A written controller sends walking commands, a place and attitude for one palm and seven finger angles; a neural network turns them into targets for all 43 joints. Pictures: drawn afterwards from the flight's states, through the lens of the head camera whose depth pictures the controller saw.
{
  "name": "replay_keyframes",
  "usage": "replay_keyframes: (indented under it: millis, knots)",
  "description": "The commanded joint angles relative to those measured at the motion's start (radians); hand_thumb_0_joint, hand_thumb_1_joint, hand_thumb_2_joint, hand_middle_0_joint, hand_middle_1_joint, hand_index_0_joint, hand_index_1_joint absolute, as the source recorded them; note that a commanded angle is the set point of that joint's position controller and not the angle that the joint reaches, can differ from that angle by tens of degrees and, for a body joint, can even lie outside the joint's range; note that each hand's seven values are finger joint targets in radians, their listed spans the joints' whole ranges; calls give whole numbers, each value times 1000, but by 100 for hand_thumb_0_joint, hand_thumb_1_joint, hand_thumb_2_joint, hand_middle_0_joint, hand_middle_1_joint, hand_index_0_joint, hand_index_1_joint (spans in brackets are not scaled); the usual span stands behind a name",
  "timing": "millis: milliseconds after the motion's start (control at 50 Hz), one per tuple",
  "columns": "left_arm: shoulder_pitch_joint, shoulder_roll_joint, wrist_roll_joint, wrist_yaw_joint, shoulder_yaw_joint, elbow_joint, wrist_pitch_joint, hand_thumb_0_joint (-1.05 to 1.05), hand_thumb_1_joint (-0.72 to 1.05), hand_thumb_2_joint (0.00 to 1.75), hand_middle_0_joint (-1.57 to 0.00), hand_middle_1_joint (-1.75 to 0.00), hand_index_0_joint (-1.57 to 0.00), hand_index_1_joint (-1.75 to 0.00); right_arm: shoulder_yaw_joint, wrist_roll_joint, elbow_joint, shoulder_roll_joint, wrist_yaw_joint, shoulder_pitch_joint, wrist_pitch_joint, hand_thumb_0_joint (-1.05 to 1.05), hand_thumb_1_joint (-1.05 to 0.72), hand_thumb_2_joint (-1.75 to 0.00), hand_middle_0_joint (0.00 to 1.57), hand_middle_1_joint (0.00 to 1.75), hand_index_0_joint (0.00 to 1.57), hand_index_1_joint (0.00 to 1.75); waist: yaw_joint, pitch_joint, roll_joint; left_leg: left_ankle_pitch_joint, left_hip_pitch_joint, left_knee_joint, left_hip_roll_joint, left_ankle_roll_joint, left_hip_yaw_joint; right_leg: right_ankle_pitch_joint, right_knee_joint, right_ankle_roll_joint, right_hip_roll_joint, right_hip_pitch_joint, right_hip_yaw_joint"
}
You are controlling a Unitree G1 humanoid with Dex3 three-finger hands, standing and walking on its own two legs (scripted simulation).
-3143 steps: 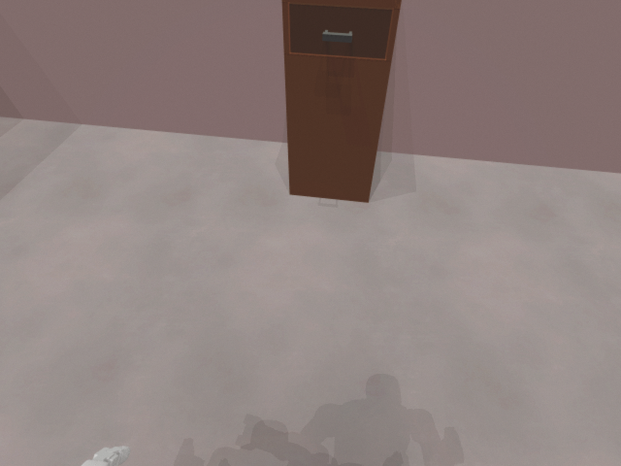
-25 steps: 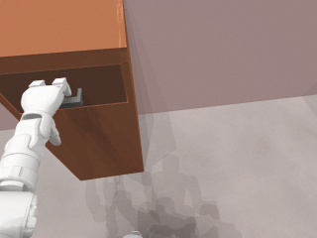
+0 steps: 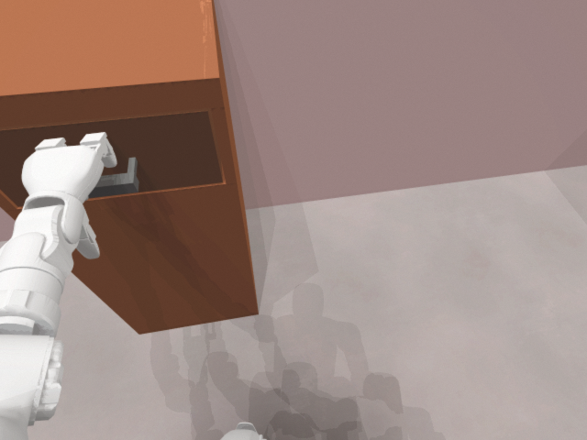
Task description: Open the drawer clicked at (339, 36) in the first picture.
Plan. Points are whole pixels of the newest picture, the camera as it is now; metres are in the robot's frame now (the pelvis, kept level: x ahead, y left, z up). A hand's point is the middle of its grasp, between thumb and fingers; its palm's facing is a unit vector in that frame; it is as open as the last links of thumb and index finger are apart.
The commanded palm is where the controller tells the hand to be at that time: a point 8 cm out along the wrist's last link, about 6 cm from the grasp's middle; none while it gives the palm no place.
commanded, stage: lower the fingers behind the handle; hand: left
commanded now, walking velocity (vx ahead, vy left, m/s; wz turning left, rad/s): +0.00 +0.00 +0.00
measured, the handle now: (103, 176) +0.49 +0.30 +0.05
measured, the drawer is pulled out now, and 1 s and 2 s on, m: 0.00 0.00 0.00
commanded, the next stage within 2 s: lift the fingers back up to retry in 0.30 s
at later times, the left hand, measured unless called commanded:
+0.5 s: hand (84, 195) +0.44 +0.31 +0.06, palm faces -0.04 -0.01 -1.00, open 13.7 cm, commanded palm +0.42 +0.30 +0.10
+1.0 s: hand (71, 172) +0.44 +0.30 +0.11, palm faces +0.06 -0.03 -1.00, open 13.7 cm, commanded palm +0.41 +0.30 +0.16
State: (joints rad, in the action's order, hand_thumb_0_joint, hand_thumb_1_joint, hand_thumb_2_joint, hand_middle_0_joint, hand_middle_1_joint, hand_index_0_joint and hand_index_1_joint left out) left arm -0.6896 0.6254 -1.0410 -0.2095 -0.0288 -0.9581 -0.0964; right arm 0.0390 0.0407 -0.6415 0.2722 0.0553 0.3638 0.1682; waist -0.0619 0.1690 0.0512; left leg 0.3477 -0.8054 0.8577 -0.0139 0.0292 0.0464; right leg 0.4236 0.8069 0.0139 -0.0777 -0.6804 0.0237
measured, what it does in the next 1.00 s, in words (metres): stands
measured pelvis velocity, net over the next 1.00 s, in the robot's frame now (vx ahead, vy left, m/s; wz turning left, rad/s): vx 0.02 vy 0.02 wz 0.01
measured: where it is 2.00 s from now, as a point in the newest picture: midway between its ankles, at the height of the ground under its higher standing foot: outside the picture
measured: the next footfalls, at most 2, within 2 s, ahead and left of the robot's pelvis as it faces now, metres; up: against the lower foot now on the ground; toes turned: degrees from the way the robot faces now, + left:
none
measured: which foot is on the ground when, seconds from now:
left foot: down 0.00-1.00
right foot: down 0.00-1.00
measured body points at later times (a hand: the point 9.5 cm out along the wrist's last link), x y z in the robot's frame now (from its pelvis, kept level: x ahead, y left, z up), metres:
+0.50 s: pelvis -0.01 +0.01 +0.00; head +0.06 +0.02 +0.44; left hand +0.44 +0.30 +0.12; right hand +0.04 -0.27 -0.12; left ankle +0.03 +0.10 -0.70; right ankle -0.03 -0.12 -0.70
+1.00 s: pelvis +0.02 +0.02 +0.02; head +0.07 +0.01 +0.47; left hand +0.43 +0.30 +0.16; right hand +0.09 -0.25 -0.11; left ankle +0.03 +0.10 -0.70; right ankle -0.03 -0.12 -0.70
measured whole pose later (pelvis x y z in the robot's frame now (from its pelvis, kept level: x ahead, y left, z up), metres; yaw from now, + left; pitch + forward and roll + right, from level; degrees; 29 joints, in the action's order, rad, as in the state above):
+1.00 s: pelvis +0.02 +0.02 +0.02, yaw +0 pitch +13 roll -3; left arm -0.57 0.57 -0.98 -0.17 -0.01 -0.69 0.01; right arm 0.05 0.05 -0.66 0.26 0.05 0.31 0.14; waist -0.04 0.14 0.07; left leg 0.33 -0.63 0.74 -0.03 0.05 0.03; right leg 0.39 0.66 0.00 -0.05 -0.49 0.04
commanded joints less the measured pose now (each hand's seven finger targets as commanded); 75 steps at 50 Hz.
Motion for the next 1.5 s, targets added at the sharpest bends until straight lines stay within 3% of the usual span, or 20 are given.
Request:
replay_keyframes:
  millis: [0,100,180,260,380,480,680,740,800,820,920,980,1020,1060,1080,1160,1280,1300,1420,1480]
  knots:
    - [-178,216,7,9,-49,29,15,0,-50,30,-30,-120,-30,-120,58,-7,85,156,10,75,-17,0,-90,-90,20,30,20,30,-6,199,-63,-156,186,-74,-20,31,-56,-244,-128,17,0,63,-26]
    - [-256,234,2,-9,-36,9,38,0,-50,30,-30,-120,-30,-120,51,-2,80,162,15,76,-19,0,-90,-90,20,30,20,30,-29,160,-60,-89,173,-83,-19,32,-47,-151,-140,15,-2,14,-28]
    - [-289,254,0,-11,-41,-3,54,0,-50,30,-30,-120,-30,-120,44,2,79,160,20,81,-20,0,-90,-90,20,30,20,30,-26,194,-69,-84,176,-88,-18,32,-42,-138,-139,13,0,20,-28]
    - [-272,200,7,-1,-9,-8,56,0,-50,30,-30,-120,-30,-120,48,-3,80,154,17,90,-24,0,-90,-90,20,30,20,30,-25,213,-31,-111,219,-84,-14,30,-42,-148,-130,18,-3,10,-37]
    - [-302,222,4,11,-11,-26,58,0,-50,30,-30,-120,-30,-120,39,2,81,160,23,86,-23,0,-90,-90,20,30,20,30,-37,187,-95,-89,187,-88,-15,33,-38,-137,-142,12,-2,7,-33]
    - [-317,248,10,5,-48,81,38,0,-50,30,-30,-120,-30,-120,47,0,87,146,23,80,-23,0,-90,-90,20,30,20,30,-6,268,-7,-150,264,-103,-11,31,-42,-176,-142,18,-2,60,-31]
    - [-407,260,16,-31,-75,264,21,0,-50,30,-30,-120,-30,-120,55,1,73,139,22,38,-40,0,-90,-90,20,30,20,30,-2,286,61,-214,406,-153,4,26,-16,-173,-172,25,-9,77,-46]
    - [-439,304,17,-40,-111,348,17,0,-50,30,-30,-120,-30,-120,58,-1,71,141,24,29,-50,0,-90,-90,20,30,20,30,7,350,87,-290,478,-157,7,23,-8,-214,-170,28,-10,102,-48]
    - [-376,250,34,-43,-93,409,33,0,-50,30,-30,-120,-30,-120,68,-5,68,137,18,17,-61,0,-90,-90,20,30,20,30,14,369,135,-401,569,-157,13,13,-3,-260,-173,35,-13,106,-62]
    - [-380,277,40,-39,-113,446,39,0,-50,30,-30,-120,-30,-120,67,-7,67,144,17,11,-61,0,-90,-90,20,30,20,30,19,397,139,-452,591,-159,18,8,4,-282,-172,38,-13,124,-62]
    - [-303,216,70,-4,-74,478,113,0,-50,30,-30,-120,-30,-120,62,2,73,143,4,-30,-61,0,-90,-90,20,30,20,30,15,313,76,-504,591,-189,20,8,7,-318,-205,34,-10,170,-69]
    - [-256,242,64,37,-81,469,163,0,-50,30,-30,-120,-30,-120,49,8,84,145,0,-61,-51,0,-90,-90,20,30,20,30,44,299,41,-494,573,-215,7,13,-4,-358,-222,31,-6,238,-63]
    - [-220,197,66,76,-43,416,186,0,-50,30,-30,-120,-30,-120,47,7,84,150,2,-69,-41,0,-90,-90,20,30,20,30,31,234,6,-473,545,-225,7,15,-15,-366,-238,33,1,256,-63]
    - [-165,186,70,116,-35,376,190,0,-50,30,-30,-120,-30,-120,43,8,92,151,1,-77,-35,0,-90,-90,20,30,20,30,40,192,-35,-441,524,-232,2,18,-20,-376,-246,31,4,270,-61]
    - [-177,194,69,134,-34,404,180,0,-50,30,-30,-120,-30,-120,39,10,100,151,5,-88,-31,0,-90,-90,20,30,20,30,44,221,-48,-433,529,-237,-4,22,-25,-389,-251,25,9,290,-53]
    - [-197,217,73,175,-55,471,95,0,-50,30,-30,-120,-30,-120,43,4,113,144,20,-102,-25,0,-90,-90,20,30,20,30,39,223,-31,-438,532,-223,-15,29,-35,-449,-247,26,17,315,-37]
    - [-301,259,62,103,-115,576,-23,0,-50,30,-30,-120,-30,-120,51,-4,98,123,31,-102,-38,0,-90,-90,20,30,20,30,43,256,77,-435,561,-198,-20,20,-20,-384,-222,32,9,232,-38]
    - [-343,218,64,85,-76,572,-25,0,-50,30,-30,-120,-30,-120,54,-5,88,122,30,-99,-43,0,-90,-90,20,30,20,30,23,246,88,-426,565,-188,-19,18,-20,-368,-215,34,10,202,-44]
    - [-316,264,56,18,-120,466,54,0,-50,30,-30,-120,-30,-120,58,-9,68,134,20,-82,-44,0,-90,-90,20,30,20,30,47,324,41,-414,521,-182,-25,12,-25,-390,-201,36,7,255,-43]
    - [-297,234,53,32,-75,407,108,0,-50,30,-30,-120,-30,-120,51,-3,70,136,20,-87,-36,0,-90,-90,20,30,20,30,42,318,1,-390,498,-191,-27,19,-40,-420,-215,23,13,286,-35]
